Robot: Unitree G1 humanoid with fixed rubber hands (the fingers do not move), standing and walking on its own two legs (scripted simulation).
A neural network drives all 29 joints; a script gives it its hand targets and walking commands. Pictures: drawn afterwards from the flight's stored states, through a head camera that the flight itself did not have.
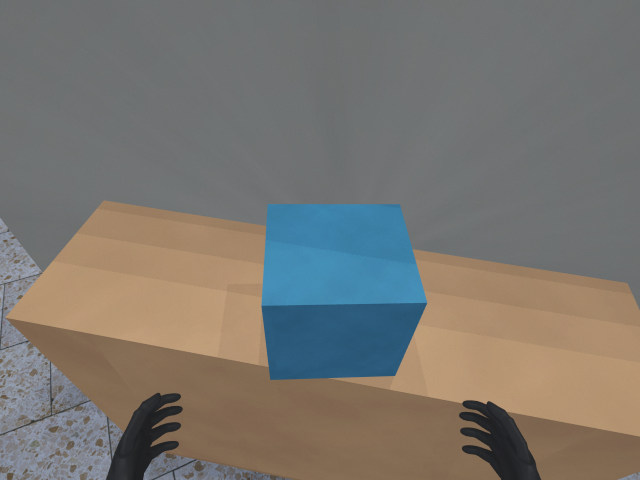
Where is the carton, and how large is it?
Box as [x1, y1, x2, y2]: [261, 204, 426, 379]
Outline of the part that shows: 268,204 261,306 270,379 394,375 426,304 424,292 399,204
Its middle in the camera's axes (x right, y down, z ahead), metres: +0.02 +0.07 +0.55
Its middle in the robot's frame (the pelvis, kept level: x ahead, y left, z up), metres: +0.36 +0.00 +0.02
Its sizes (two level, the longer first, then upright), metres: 0.183 0.163 0.193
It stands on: a pedestal, 0.71 m high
